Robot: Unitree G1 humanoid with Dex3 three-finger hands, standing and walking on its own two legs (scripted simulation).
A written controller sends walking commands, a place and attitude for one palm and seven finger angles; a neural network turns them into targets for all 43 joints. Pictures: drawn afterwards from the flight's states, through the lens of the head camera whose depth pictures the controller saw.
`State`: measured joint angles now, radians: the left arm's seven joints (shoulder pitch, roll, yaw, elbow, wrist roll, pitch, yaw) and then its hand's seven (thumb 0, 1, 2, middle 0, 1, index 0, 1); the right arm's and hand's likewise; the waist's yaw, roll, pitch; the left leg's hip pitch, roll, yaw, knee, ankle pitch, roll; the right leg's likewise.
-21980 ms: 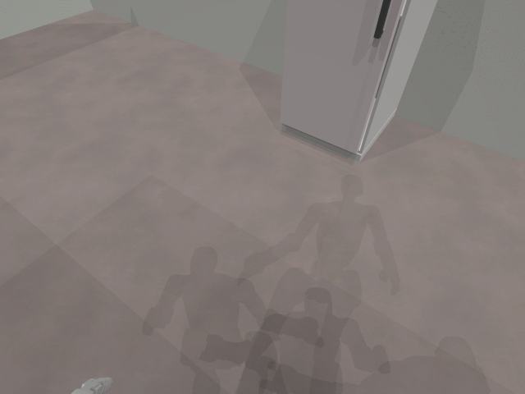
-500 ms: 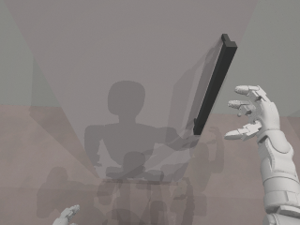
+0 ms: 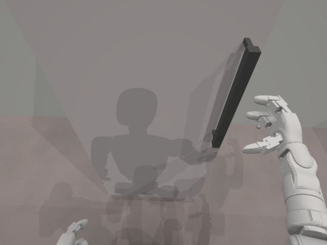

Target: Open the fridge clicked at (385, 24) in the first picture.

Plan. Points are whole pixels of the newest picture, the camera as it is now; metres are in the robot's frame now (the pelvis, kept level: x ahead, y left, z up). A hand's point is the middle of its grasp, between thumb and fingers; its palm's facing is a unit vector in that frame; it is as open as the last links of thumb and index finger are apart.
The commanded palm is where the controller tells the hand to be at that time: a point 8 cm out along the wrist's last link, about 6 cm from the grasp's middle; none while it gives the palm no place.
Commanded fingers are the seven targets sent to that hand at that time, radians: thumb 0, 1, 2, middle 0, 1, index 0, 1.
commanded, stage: feel for the door with the fingertips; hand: right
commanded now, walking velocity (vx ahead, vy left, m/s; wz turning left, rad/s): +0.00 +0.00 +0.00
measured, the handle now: (228, 103) +0.45 -0.11 +0.12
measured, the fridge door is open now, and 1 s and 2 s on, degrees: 0 0 0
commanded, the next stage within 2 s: slide the fingers in behind the handle in 0.90 s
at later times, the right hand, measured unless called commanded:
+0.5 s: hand (246, 123) +0.39 -0.16 +0.11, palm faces -0.02 +1.00 -0.01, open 14.0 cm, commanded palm +0.37 -0.21 +0.11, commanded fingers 0.00 0.50 -0.30 0.30 1.20 0.30 1.20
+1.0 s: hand (245, 114) +0.43 -0.16 +0.11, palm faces -0.02 +1.00 +0.00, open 13.9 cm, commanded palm +0.40 -0.21 +0.11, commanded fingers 0.00 0.50 -0.30 0.30 1.20 0.30 1.20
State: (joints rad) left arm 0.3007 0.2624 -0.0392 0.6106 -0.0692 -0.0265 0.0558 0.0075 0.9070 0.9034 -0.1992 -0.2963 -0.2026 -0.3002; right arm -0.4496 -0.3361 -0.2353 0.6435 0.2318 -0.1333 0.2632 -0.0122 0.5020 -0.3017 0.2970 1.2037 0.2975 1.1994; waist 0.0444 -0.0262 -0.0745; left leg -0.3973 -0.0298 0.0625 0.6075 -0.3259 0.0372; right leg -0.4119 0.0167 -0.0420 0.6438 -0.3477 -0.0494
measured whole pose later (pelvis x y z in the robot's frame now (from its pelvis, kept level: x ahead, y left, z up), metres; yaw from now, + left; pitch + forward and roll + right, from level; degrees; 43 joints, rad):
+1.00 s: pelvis -0.01 +0.00 +0.00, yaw +0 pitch +8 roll +1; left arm 0.33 0.26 -0.03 0.66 -0.06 -0.02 0.04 0.01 0.91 0.90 -0.20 -0.30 -0.20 -0.30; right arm -0.65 -0.33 -0.22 0.87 0.19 -0.21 0.20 -0.01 0.50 -0.30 0.30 1.20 0.31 1.22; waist 0.07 -0.02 -0.06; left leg -0.45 -0.03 0.07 0.63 -0.33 0.04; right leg -0.46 0.01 -0.04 0.67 -0.35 -0.05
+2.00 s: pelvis -0.01 +0.00 +0.00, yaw +0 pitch +6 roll +1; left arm 0.32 0.26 -0.03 0.65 -0.06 -0.02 0.03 0.01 0.91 0.90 -0.20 -0.30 -0.20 -0.30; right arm -0.53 -0.24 -0.13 0.70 0.19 -0.17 0.12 -0.01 0.50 -0.30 0.31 1.21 0.31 1.22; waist 0.05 -0.03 -0.07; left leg -0.41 -0.03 0.07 0.63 -0.33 0.04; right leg -0.43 0.02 -0.04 0.66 -0.34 -0.04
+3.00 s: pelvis +0.00 +0.01 +0.00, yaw +0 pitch +6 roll +1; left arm 0.30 0.25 -0.03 0.63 -0.06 -0.02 0.02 0.01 0.91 0.90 -0.20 -0.30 -0.20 -0.30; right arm -0.47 -0.20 -0.11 0.62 0.17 -0.16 0.08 -0.01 0.49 -0.31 0.30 1.21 0.31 1.21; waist 0.05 -0.03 -0.06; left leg -0.38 -0.04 0.06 0.61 -0.32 0.05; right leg -0.39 0.01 -0.04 0.63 -0.34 -0.04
